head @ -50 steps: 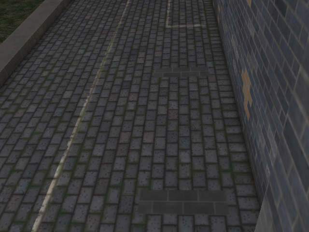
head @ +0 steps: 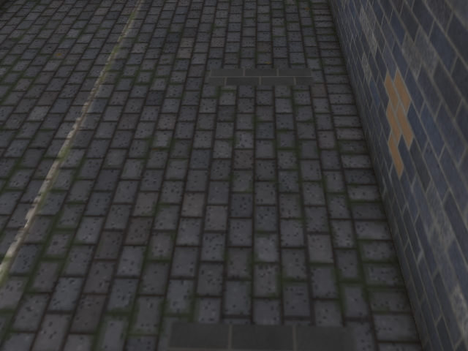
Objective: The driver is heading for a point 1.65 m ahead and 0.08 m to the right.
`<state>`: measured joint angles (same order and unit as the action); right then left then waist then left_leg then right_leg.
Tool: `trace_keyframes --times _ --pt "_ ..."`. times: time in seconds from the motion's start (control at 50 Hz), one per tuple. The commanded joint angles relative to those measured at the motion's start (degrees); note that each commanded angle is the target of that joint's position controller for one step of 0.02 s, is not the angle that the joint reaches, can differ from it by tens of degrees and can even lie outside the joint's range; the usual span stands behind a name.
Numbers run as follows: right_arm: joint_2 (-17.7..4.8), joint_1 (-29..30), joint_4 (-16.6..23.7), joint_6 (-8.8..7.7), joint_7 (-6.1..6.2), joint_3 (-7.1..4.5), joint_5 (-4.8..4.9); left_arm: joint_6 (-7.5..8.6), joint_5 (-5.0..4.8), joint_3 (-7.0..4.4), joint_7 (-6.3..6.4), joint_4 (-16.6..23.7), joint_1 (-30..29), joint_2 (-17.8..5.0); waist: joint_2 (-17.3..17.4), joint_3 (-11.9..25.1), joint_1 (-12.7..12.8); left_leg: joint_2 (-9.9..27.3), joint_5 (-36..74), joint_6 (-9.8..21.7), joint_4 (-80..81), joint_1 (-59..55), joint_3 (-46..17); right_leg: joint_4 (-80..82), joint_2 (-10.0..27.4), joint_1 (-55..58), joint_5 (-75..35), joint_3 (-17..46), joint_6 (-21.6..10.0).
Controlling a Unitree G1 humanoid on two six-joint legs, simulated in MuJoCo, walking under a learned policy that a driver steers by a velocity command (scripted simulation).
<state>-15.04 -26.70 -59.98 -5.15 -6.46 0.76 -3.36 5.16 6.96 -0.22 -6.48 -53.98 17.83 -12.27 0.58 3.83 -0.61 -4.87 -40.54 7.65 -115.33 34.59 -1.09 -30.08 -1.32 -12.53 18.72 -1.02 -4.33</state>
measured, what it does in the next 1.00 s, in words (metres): goes down: left foot 0.20 m lower, then right foot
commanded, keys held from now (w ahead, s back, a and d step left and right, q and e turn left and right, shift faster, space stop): w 1.00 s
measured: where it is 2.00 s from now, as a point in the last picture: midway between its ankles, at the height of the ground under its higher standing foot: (235, 222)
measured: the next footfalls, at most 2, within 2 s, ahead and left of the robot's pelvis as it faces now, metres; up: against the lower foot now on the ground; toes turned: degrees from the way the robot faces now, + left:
left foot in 0.36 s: +0.38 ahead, +0.14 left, -0.20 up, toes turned +2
right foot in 0.70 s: +0.65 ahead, -0.11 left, -0.20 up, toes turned +0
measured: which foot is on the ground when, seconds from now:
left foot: up 0.00-0.34, down 0.36-0.72, up 0.74-1.00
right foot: down 0.00-0.36, up 0.38-0.68, down 0.70-1.00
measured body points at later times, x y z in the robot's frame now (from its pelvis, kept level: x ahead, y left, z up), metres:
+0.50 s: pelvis +0.33 +0.04 -0.21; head +0.35 +0.03 +0.24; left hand +0.37 +0.28 -0.35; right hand +0.40 -0.19 -0.36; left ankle +0.34 +0.13 -0.94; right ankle +0.30 -0.12 -0.77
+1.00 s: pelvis +0.63 +0.00 -0.20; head +0.66 -0.01 +0.25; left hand +0.60 +0.24 -0.34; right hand +0.83 -0.23 -0.30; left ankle +0.75 +0.15 -0.90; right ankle +0.61 -0.11 -0.94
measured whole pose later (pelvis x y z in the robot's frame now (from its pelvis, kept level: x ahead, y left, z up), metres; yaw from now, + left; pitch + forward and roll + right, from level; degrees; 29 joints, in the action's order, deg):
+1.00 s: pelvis +0.63 +0.00 -0.20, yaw +0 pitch +3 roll +0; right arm -12.2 -2.7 -46.9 -3.7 0.8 -4.7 1.5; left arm 4.6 -1.2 -3.1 1.0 -60.3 20.8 -10.3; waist 1.2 1.2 4.7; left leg 4.0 -8.1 2.2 -42.8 35.7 -0.5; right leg -21.5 -1.0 -11.9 13.2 -0.2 -1.4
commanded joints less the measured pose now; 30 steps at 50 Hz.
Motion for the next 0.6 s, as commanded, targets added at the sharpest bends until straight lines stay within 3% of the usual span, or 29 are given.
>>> trace_keyframes --times 0.02,0.04,0.06,0.08,0.1,0.12,0.14,0.16,0.18,0.2,0.22,0.24,0.26,0.28,0.3,0.32,0.34,0.36,0.38,0.4,0.42,0.44,0.46,0.48,0.5,0.52,0.54,0.56,0.6 --pt "0.5 14.0 11.5 -1.72 1.46 0.68 -1.75 0.35 1.21 1.71 1.12 -2.4 8.1 4.7 4.7 -12.7 2.6 12.3 30.5 1.8 22.8 48.7 -8.0 4.8 19.5 16.2 -3.1 18.4 -10.9" --pt "0.2 12.6 9.0 -1.43 2.04 0.58 -2.51 0.93 0.77 2.6 1.35 -0.1 -0.2 6.6 2.0 -16.2 -1.5 16.2 39.9 2.5 34.3 30.9 -6.7 7.3 17.2 -8.9 -7.8 14.6 -12.9" --pt "-1.5 11.4 7.3 -2.02 2.41 -0.44 -2.71 2.11 -1.14 2.46 2.2 4.0 -8.3 5.5 1.9 -16.5 -2.7 14.7 55.7 0.9 53.3 8.3 -1.5 8.0 10.2 -30.0 -9.5 4.4 -11.8" --pt "1.7 8.5 5.6 -1.11 1.51 0.33 -4.48 3.29 -2.32 1.18 2.93 2.1 -4.5 0.9 -6.5 -11.6 -3.1 12.6 60.2 -2.3 46.2 -4.4 1.4 4.2 5.9 -36.5 -6.4 2.2 -11.2" --pt "0.5 8.6 6.1 -0.81 0.71 0.52 -5.38 4.01 -2.54 1.96 4.57 1.7 -2.1 2.8 -7.1 -7.8 -1.7 12.5 69.0 -3.0 53.5 -2.4 -0.4 0.3 4.6 -31.0 -6.2 2.8 -8.4" --pt "-1.0 10.6 6.7 -1.19 1.51 0.33 -4.02 4.85 -2.04 2.07 5.39 2.7 0.3 2.3 -2.3 -8.4 0.2 13.0 80.8 -4.7 63.9 -6.6 -1.8 -5.4 3.1 -32.4 -2.6 2.6 -6.4" --pt "-1.2 8.9 6.6 -0.77 2.47 -0.08 -2.51 5.07 -1.65 1.66 4.96 2.8 1.9 -1.3 -0.6 -6.8 -1.0 9.9 80.6 -5.2 65.3 -19.2 2.2 -7.4 1.9 -39.7 3.1 1.0 -5.6" --pt "-4.3 12.6 7.8 -0.68 2.64 -0.65 -2.55 5.0 -2.12 1.04 4.31 2.9 3.4 -4.1 -0.9 -8.5 -0.3 9.3 73.3 -6.6 63.6 -17.5 2.7 -9.4 4.2 -37.4 4.5 5.9 -6.6" --pt "-6.5 17.7 9.6 -0.58 2.92 -1.03 -2.98 4.4 -2.73 1.0 3.89 2.6 5.7 -5.1 -1.4 -9.9 1.0 10.5 67.4 -6.7 65.4 -6.8 0.1 -12.5 8.4 -27.0 2.8 11.9 -8.4" --pt "-7.9 25.1 12.0 -0.53 3.31 -1.12 -2.92 3.57 -3.24 1.06 4.33 1.7 10.5 -4.5 -0.7 -11.6 4.4 11.8 63.1 -6.9 71.6 7.7 -1.4 -15.9 11.4 -12.4 1.2 17.2 -9.4" --pt "-8.0 33.4 14.0 -0.9 3.09 -1.11 -2.09 2.97 -3.72 0.84 5.44 0.7 17.0 -3.3 1.8 -12.0 9.7 12.8 61.4 -7.3 81.8 18.5 -2.6 -20.7 11.8 1.9 -0.4 21.2 -9.1" --pt "-5.6 35.3 15.0 -0.03 2.36 -0.35 -2.26 2.4 -3.99 0.27 6.06 -1.1 19.6 -4.8 -1.0 -10.2 11.4 12.5 60.4 -7.3 88.2 20.6 -1.5 -21.9 10.7 10.1 -1.8 23.5 -10.0" --pt "-3.7 37.6 15.0 0.26 2.18 0.08 -2.0 1.87 -5.15 0.22 6.11 -2.4 21.5 -3.7 -0.1 -11.6 12.9 12.3 58.3 -7.4 94.3 18.1 -0.2 -22.7 9.7 11.4 -5.0 23.3 -9.4" --pt "1.3 38.9 20.9 0.86 2.61 -0.47 11.33 -1.91 -11.88 -2.6 10.25 -2.8 14.9 -3.7 2.3 -14.3 10.6 10.4 59.7 -7.2 90.2 7.2 -3.7 -28.5 8.0 -2.5 -12.3 23.4 -7.2" --pt "2.7 29.6 18.5 1.63 2.55 0.16 12.13 -3.02 -10.45 -2.73 11.17 -2.8 11.4 -4.7 -0.7 -11.6 5.6 11.5 61.5 -5.5 91.6 -1.5 -3.7 -32.3 8.6 -7.0 -12.0 23.2 -7.1" --pt "0.8 18.7 15.8 1.81 2.81 -1.3 10.3 -2.63 -9.38 -2.78 10.63 -3.3 10.4 -2.2 1.7 -7.7 1.6 10.9 66.0 -3.2 95.5 -13.9 -0.8 -40.1 6.4 -10.5 -15.2 19.6 -5.7" --pt "-2.2 6.4 11.6 2.82 3.81 -3.43 7.88 -1.91 -8.65 -2.83 9.26 -4.1 11.4 -0.3 4.6 -2.8 -2.5 8.7 65.2 -1.9 97.0 -31.3 3.5 -53.0 1.6 -17.6 -14.9 13.2 -3.4" --pt "-5.3 -10.4 6.9 3.25 4.78 -4.85 5.29 -0.54 -8.25 -2.56 7.97 -4.2 8.6 2.4 9.4 1.8 -11.8 16.7 89.4 4.0 92.5 -55.2 -1.8 -81.4 -7.6 -36.4 13.3 6.8 1.6" --pt "-8.5 -11.0 5.5 2.29 4.86 -4.78 4.03 0.7 -9.97 -1.87 8.16 -0.9 10.5 2.5 14.6 12.5 -9.3 27.2 99.7 8.8 74.4 -74.9 -11.2 -95.4 -5.9 -54.7 34.1 10.1 3.9" --pt "-8.3 -8.4 7.7 1.56 4.74 -5.55 4.71 2.1 -9.68 -1.87 8.4 4.1 5.3 -2.1 15.4 17.5 -11.2 26.9 79.1 11.2 74.3 -78.4 -17.1 -85.9 -1.5 -63.1 25.9 14.4 4.2" --pt "-9.8 -6.2 7.9 1.97 5.85 -6.49 4.55 2.18 -10.15 -1.49 8.58 5.8 1.8 -1.3 12.5 17.7 -9.2 29.3 51.6 13.1 80.9 -72.7 -23.3 -84.1 0.9 -65.5 22.5 12.0 5.0" --pt "-8.1 0.5 9.2 1.88 6.75 -6.3 4.18 1.78 -10.23 -1.55 9.3 6.0 0.3 -1.2 0.6 13.3 -4.8 29.5 31.0 11.8 88.8 -57.7 -26.5 -70.3 4.6 -60.6 10.0 9.4 4.6" --pt "-6.1 5.8 9.6 1.21 7.34 -5.72 2.96 0.73 -10.41 -1.69 10.16 6.0 -3.0 -0.2 -3.0 7.1 -1.5 32.0 24.1 11.8 93.5 -44.2 -33.7 -69.3 6.2 -58.9 4.2 8.9 4.4" --pt "-5.6 13.3 10.8 0.47 7.9 -5.04 3.1 -0.48 -9.93 -1.34 10.09 6.8 -5.0 2.1 -5.1 -4.3 3.6 31.2 30.2 10.0 97.0 -23.6 -31.2 -54.3 9.6 -51.4 -2.2 10.1 6.1" --pt "-3.4 16.4 11.5 0.69 8.08 -4.51 2.57 -0.88 -8.23 -1.46 9.57 7.0 -5.4 1.8 -4.8 -8.0 5.8 26.4 31.7 8.2 98.0 -11.4 -23.3 -41.9 11.0 -42.7 -5.0 10.5 6.5" --pt "-4.2 16.4 11.6 0.42 8.47 -4.95 3.31 -0.67 -6.99 -1.49 8.94 7.2 -6.0 1.6 -0.7 -7.5 5.5 20.5 37.5 5.8 99.8 -3.0 -13.6 -29.9 10.1 -30.8 -8.7 8.6 6.0" --pt "-5.5 17.7 12.5 0.19 8.78 -5.79 3.76 -0.29 -6.52 -1.95 8.35 6.7 -6.0 0.3 3.4 -5.1 5.8 15.3 40.8 3.9 99.0 1.5 -6.0 -21.5 7.9 -19.3 -16.9 6.5 5.4" --pt "-6.5 16.9 12.2 -0.13 8.9 -6.33 4.41 0.15 -7.07 -2.16 7.58 6.1 -6.8 -0.4 6.3 -2.3 5.4 14.2 42.5 3.5 99.5 1.5 -3.7 -18.2 5.6 -12.1 -24.3 3.4 5.0" --pt "-6.3 13.9 10.5 0.03 8.74 -7.04 6.33 -0.46 -7.56 -2.1 6.81 6.9 -11.1 -0.7 5.2 -1.4 3.8 15.8 47.2 4.1 99.2 -7.9 -4.7 -12.3 4.9 -12.9 -23.7 2.6 4.4"
Keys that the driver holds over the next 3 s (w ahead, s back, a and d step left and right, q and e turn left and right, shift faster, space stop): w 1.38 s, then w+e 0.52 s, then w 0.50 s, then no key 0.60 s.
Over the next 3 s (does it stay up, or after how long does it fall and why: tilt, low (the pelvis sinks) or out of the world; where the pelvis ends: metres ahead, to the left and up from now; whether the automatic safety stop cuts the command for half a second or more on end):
stays up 1.58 -0.06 -0.21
